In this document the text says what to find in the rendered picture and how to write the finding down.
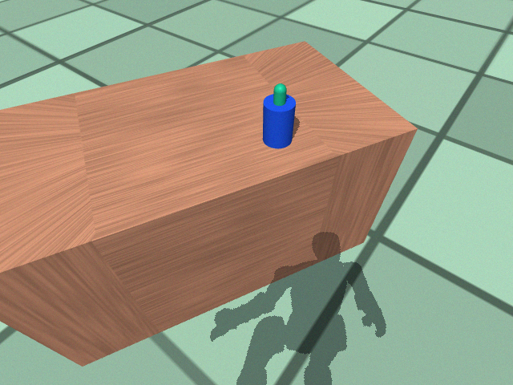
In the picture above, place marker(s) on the bottle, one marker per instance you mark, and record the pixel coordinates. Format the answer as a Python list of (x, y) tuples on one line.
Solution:
[(278, 118)]

